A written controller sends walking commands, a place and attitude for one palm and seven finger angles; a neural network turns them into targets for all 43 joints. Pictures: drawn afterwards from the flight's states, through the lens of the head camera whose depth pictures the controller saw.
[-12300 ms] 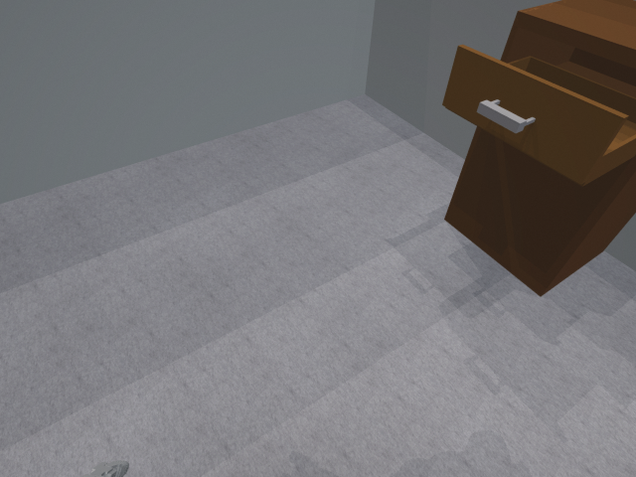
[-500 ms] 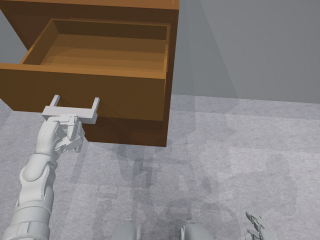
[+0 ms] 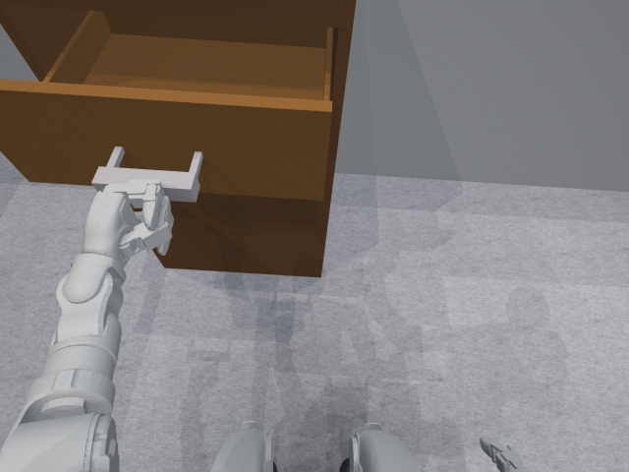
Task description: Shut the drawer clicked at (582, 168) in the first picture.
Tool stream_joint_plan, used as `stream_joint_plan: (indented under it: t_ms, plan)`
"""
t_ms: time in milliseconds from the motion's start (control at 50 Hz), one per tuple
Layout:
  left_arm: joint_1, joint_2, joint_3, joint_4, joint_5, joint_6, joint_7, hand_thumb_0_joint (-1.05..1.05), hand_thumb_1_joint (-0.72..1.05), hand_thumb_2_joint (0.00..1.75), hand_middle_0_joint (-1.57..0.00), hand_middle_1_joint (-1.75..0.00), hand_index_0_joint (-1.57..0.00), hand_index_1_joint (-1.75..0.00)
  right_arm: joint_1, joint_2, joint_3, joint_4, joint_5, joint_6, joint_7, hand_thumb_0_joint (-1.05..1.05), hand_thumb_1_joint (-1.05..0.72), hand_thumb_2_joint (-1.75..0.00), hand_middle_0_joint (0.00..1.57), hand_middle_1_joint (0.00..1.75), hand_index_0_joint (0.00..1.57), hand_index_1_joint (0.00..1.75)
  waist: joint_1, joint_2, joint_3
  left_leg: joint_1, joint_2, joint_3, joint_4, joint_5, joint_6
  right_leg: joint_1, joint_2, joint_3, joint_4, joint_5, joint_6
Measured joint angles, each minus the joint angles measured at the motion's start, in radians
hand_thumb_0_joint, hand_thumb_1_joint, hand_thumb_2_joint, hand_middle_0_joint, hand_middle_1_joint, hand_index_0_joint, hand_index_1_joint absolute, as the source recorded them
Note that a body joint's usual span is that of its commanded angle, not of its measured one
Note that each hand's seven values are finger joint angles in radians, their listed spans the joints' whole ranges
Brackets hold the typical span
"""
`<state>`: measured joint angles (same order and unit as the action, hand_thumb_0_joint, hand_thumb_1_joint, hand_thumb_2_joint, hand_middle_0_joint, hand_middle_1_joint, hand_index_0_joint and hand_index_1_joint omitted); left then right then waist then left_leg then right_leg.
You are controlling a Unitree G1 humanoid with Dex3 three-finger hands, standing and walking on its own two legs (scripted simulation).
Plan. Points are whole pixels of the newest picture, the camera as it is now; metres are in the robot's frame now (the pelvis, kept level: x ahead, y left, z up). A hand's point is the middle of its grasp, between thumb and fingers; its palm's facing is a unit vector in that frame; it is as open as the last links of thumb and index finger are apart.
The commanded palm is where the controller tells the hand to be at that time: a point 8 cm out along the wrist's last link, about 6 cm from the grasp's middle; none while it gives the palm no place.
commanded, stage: push the drawer shut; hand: left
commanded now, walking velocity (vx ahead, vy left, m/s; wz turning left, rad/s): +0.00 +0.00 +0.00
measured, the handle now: (152, 170) +0.49 +0.22 +0.05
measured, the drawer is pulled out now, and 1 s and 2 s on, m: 0.17 0.06 0.00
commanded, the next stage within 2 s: pull the fist back off the drawer in 1.88 s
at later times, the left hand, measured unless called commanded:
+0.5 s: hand (179, 184) +0.47 +0.18 +0.05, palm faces -0.06 -1.00 -0.05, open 3.4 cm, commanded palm +0.47 +0.23 +0.05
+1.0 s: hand (182, 153) +0.53 +0.18 +0.05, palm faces -0.06 -1.00 -0.04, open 3.4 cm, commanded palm +0.52 +0.23 +0.05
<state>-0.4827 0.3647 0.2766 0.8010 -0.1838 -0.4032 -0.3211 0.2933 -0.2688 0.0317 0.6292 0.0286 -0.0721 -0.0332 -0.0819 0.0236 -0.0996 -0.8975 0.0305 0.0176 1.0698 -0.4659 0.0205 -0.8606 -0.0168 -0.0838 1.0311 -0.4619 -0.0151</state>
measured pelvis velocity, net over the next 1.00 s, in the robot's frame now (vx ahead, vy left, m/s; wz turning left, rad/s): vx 0.00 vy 0.00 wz -0.03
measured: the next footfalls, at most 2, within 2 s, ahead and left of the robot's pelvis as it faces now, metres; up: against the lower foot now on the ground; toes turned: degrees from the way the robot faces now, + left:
none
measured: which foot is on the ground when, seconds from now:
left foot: down 0.00-1.00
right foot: down 0.00-1.00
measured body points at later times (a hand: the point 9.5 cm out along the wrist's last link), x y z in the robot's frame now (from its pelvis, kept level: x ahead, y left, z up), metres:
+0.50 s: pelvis +0.00 +0.00 -0.01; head +0.12 +0.01 +0.42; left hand +0.47 +0.24 +0.05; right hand +0.04 -0.27 -0.12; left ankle +0.03 +0.10 -0.66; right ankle +0.02 -0.12 -0.66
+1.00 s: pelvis +0.00 +0.00 -0.02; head +0.15 +0.02 +0.41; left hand +0.52 +0.24 +0.06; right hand +0.00 -0.27 -0.12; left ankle +0.03 +0.10 -0.66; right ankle +0.02 -0.12 -0.66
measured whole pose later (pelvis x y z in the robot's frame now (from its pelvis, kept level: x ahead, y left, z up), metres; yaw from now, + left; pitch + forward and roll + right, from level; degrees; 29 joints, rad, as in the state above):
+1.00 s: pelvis +0.00 +0.00 -0.02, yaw -2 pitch +24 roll -4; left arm -0.94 0.57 0.41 1.20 -0.07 -0.39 -0.32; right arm 0.36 -0.28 0.05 0.65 0.00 0.02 -0.01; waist -0.19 0.03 -0.10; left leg -1.08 0.06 0.00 1.15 -0.49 0.02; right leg -1.03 0.01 -0.09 1.08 -0.46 -0.02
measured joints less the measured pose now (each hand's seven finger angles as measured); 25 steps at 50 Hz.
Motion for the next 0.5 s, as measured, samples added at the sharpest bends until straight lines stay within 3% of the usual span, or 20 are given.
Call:
stream_joint_plan:
  t_ms: [500]
  plan:
    - [-0.265, 0.092, 0.079, 0.262, 0.061, -0.022, 0.012, 0.07, 0.83, 0.91, -1.4, -1.6, -1.4, -1.6, 0.042, -0.007, 0.003, 0.023, -0.016, 0.06, 0.015, 0.01, -0.91, -0.9, 0.21, 0.3, 0.21, 0.3, -0.054, 0.0, -0.004, -0.095, 0.017, 0.0, 0.044, -0.013, -0.003, -0.097, 0.016, 0.002, 0.036, -0.005, -0.005]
